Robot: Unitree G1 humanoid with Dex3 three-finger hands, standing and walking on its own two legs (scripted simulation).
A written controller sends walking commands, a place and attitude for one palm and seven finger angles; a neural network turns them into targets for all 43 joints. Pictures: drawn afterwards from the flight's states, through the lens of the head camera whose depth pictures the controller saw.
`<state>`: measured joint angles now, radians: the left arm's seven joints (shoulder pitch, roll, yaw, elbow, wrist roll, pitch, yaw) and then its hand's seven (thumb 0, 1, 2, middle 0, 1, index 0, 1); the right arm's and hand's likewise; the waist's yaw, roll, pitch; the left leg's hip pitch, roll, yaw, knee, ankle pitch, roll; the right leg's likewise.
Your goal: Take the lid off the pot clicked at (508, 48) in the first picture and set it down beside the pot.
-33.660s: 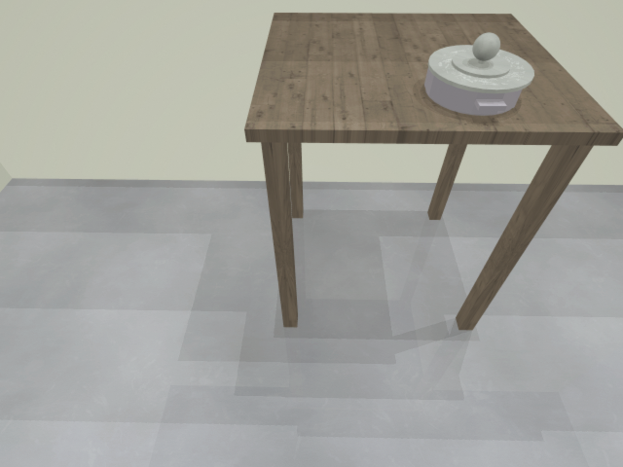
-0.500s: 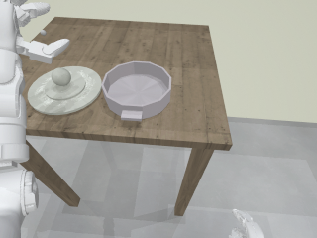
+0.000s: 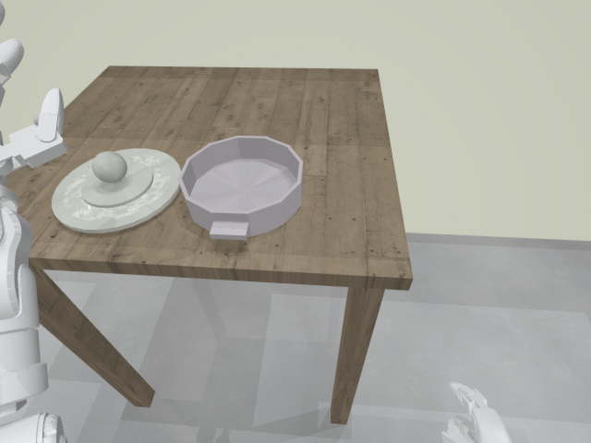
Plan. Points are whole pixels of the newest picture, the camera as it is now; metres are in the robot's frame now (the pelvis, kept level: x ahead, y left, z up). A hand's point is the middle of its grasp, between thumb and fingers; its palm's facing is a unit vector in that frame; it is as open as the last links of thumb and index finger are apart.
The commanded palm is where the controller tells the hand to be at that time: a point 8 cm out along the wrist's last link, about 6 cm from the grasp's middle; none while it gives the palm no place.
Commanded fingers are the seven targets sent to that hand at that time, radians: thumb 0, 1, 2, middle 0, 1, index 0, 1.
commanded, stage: draw the hand back to the body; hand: left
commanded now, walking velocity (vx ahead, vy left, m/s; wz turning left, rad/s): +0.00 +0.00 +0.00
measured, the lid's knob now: (109, 167) +0.48 +0.35 +0.12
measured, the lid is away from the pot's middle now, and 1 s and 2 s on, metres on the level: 0.22 0.22 0.22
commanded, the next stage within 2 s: step back with the hand held close in 1.06 s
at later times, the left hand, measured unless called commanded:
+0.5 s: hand out of the picture +0.22 +0.25 +0.30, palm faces +0.53 -0.83 -0.18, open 7.5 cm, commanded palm +0.17 +0.29 +0.29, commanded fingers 0.00 0.90 0.90 -0.20 -0.30 -0.20 -0.30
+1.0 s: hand out of the picture +0.14 +0.25 +0.28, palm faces +0.53 -0.80 -0.27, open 7.4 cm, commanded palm +0.09 +0.29 +0.28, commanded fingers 0.00 0.90 0.90 -0.20 -0.30 -0.20 -0.30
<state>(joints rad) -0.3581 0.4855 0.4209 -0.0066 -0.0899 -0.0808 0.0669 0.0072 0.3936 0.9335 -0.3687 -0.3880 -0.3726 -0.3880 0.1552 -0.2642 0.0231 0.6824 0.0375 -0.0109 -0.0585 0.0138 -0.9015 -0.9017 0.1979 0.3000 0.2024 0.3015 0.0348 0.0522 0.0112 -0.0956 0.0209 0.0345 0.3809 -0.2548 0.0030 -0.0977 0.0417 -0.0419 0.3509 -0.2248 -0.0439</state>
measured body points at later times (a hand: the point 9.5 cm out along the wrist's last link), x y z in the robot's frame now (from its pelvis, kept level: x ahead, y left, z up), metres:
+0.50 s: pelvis -0.02 +0.00 +0.00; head -0.05 -0.03 +0.45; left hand +0.19 +0.30 +0.31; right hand +0.17 -0.22 -0.09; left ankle -0.03 +0.12 -0.75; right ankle -0.02 -0.09 -0.75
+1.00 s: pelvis -0.03 +0.01 +0.00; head -0.07 +0.00 +0.45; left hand +0.11 +0.29 +0.29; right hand +0.17 -0.20 -0.08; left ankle -0.03 +0.12 -0.75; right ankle -0.02 -0.09 -0.75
